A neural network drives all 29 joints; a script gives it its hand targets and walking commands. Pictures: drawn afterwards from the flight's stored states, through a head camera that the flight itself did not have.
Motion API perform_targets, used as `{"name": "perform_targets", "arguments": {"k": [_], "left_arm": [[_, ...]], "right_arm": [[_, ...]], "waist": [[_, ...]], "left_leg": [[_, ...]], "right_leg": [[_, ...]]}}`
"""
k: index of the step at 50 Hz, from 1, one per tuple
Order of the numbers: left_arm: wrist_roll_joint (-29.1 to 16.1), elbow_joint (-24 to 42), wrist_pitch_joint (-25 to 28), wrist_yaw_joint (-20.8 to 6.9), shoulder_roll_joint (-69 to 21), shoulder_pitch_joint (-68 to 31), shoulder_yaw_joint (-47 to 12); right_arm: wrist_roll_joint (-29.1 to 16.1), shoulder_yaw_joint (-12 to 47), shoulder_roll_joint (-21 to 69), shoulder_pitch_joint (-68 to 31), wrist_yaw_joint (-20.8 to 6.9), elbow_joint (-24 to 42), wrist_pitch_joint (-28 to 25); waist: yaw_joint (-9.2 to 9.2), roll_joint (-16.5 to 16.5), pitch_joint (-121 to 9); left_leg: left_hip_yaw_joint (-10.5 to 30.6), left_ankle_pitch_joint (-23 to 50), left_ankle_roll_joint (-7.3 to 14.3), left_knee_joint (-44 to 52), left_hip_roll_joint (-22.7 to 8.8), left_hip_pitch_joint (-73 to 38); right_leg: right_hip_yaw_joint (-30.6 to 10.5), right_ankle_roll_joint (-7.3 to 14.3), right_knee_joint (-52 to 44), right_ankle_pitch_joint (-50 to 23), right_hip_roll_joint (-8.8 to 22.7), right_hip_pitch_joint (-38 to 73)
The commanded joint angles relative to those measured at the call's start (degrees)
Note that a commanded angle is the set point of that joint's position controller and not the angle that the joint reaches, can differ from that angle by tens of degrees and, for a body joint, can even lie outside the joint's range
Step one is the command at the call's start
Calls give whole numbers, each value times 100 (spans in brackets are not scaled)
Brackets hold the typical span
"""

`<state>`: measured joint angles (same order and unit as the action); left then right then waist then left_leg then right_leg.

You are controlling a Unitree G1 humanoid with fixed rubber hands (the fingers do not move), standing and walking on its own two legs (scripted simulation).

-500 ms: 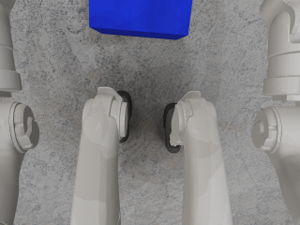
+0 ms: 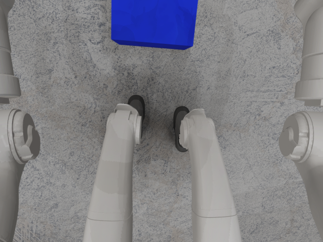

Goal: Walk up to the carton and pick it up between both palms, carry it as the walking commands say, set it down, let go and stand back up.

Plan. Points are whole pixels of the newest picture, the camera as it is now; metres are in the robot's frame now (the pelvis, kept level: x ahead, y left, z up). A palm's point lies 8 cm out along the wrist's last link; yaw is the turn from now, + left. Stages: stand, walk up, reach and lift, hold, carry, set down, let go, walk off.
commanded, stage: set down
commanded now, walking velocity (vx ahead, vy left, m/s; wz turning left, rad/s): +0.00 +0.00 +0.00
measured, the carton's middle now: (154, 7) +0.60 +0.03 -0.52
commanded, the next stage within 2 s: let go in 0.14 s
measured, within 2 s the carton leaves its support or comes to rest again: neither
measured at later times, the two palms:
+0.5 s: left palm out of the picture +0.47 +0.25 -0.05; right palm out of the picture +0.48 -0.20 -0.05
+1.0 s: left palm out of the picture +0.30 +0.23 +0.08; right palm out of the picture +0.31 -0.22 +0.07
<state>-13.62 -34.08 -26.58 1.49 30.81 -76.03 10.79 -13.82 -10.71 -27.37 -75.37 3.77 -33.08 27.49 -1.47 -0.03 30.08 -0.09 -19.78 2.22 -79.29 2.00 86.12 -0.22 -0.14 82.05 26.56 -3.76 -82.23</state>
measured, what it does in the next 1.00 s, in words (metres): rises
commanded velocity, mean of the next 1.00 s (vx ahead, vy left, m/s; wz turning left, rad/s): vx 0.00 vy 0.00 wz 0.00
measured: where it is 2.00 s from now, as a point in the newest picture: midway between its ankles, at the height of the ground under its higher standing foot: (159, 132)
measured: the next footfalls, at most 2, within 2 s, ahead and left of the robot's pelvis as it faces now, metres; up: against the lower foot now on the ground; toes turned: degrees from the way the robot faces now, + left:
none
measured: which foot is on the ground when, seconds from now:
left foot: down 0.00-1.00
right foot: down 0.00-1.00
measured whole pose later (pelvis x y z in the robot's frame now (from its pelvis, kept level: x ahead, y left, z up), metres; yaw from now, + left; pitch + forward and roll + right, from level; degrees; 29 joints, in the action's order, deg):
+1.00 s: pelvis +0.09 -0.01 +0.15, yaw +1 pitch +2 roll +0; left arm 1.2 -27.6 -8.6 -3.4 11.1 0.2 5.2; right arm 0.0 -3.9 -10.3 0.3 -3.0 -29.9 7.9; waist -0.1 0.7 5.5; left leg 0.7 -16.6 1.6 -42.3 2.9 28.2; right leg -2.2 1.0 44.0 21.9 -2.4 -24.5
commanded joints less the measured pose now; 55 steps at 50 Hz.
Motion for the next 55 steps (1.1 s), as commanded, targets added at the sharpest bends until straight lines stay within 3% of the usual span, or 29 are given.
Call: {"name": "perform_targets", "arguments": {"k": [1, 5, 9, 12, 16, 22, 27, 32, 35, 39, 43, 45, 47, 50, 55], "left_arm": [[36, 1063, 302, -26, 1284, -1894, 304], [364, 220, 587, -159, 866, -1626, 362], [551, 452, 911, -173, 685, -1545, 360], [687, 613, 952, -122, 682, -916, 385], [947, 1702, 835, -43, 904, 297, 345], [1001, 2640, 766, -75, 655, 2185, 326], [807, 2828, 1029, -204, 142, 3542, 138], [908, 2567, 1440, -310, -389, 5056, -40], [1008, 2559, 1712, -313, -571, 5490, -141], [1228, 2080, 1965, -343, -852, 6213, -218], [1397, 1684, 1995, -418, -1114, 6677, -298], [1485, 1452, 1967, -454, -1100, 6873, -259], [1588, 1387, 1986, -500, -1149, 7162, -250], [1649, 1625, 2059, -574, -1227, 7440, -339], [1675, 2154, 2166, -547, -1207, 7809, -471]], "right_arm": [[102, -340, -1266, -1634, -64, 900, -324], [431, -370, -901, -1300, -202, -129, -619], [502, -376, -826, -1262, -258, 150, -1020], [628, -408, -884, -639, -244, 350, -1096], [917, -365, -895, 601, -78, 1466, -974], [862, -141, -457, 2440, -93, 2545, -841], [848, -122, -105, 3861, -235, 2772, -1085], [997, -6, 300, 5329, -416, 2509, -1474], [1089, 121, 462, 5751, -496, 2442, -1737], [1277, 229, 701, 6449, -606, 1765, -2030], [1360, 366, 948, 6976, -673, 1129, -2102], [1385, 438, 1020, 7113, -669, 890, -2099], [1417, 504, 1045, 7301, -657, 887, -2165], [1500, 579, 1068, 7560, -644, 1372, -2280], [1511, 620, 1025, 8019, -691, 1905, -2418]], "waist": [[118, -152, -12427], [157, -211, -10992], [169, -272, -11681], [196, -300, -12521], [219, -301, -13706], [52, -57, -12253], [203, -75, -10819], [142, -125, -9427], [87, -154, -8760], [104, -175, -6581], [170, -217, -4683], [164, -155, -3851], [159, 131, -3226], [188, 372, -3038], [121, 231, -2861]], "left_leg": [[304, 2290, -110, 1211, 2, -6300], [412, 2227, -148, 1577, -49, -6058], [498, 3201, -171, 1556, -57, -7085], [519, 3831, -185, 1554, -62, -7878], [504, 4544, -216, 1542, -45, -8723], [429, 3750, -187, 2117, 21, -8201], [455, 3295, -193, 2508, -34, -8073], [434, 2999, -216, 2937, -90, -8173], [385, 2879, -250, 3107, -82, -8101], [289, 1755, -258, 3600, -94, -7501], [160, 84, -305, 4288, -164, -7300], [81, -343, -320, 4526, -149, -7444], [26, -283, -339, 4662, -61, -7980], [5, 208, -328, 4746, 48, -8772], [40, 818, -339, 4955, 80, -9433]], "right_leg": [[89, 2, -1785, -1340, -83, 2638], [76, 30, -2222, -1118, -29, 2093], [177, 1, -2349, -1747, -85, 2261], [215, -45, -2385, -2230, -124, 2659], [233, -126, -2319, -3040, -169, 3605], [51, -137, -2720, -2791, -18, 4455], [-50, -36, -3147, -2598, 36, 4822], [-65, 9, -3542, -2320, 37, 5068], [-68, -13, -3681, -2238, 32, 5194], [-101, 7, -4104, -1414, 125, 4904], [-79, 38, -4843, -70, 282, 4906], [-49, 74, -5266, 467, 368, 4890], [-110, 188, -5805, 702, 530, 4781], [-203, 301, -6224, 414, 679, 4934], [-246, 289, -6349, -341, 655, 5558]]}}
